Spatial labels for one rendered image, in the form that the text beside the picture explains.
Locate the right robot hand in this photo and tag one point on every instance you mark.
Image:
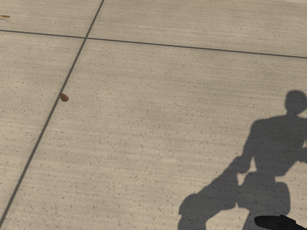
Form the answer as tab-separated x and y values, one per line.
280	222

